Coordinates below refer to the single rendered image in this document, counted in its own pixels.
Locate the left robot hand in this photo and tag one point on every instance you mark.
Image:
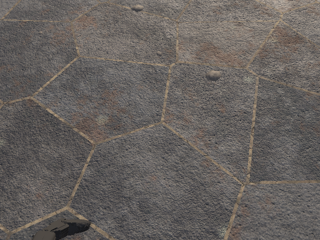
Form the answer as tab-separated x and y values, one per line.
61	228

